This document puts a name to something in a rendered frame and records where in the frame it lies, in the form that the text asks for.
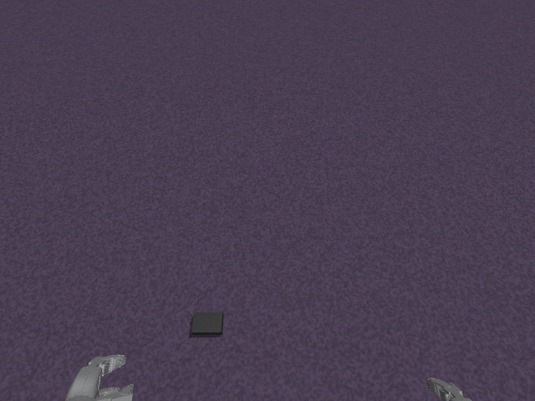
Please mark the left robot hand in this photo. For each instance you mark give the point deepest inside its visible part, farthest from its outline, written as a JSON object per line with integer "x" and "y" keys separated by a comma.
{"x": 88, "y": 380}

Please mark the right robot hand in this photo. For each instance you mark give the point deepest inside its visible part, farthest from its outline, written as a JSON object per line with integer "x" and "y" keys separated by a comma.
{"x": 445, "y": 391}

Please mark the small box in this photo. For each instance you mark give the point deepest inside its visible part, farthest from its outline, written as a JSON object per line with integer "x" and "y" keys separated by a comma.
{"x": 207, "y": 323}

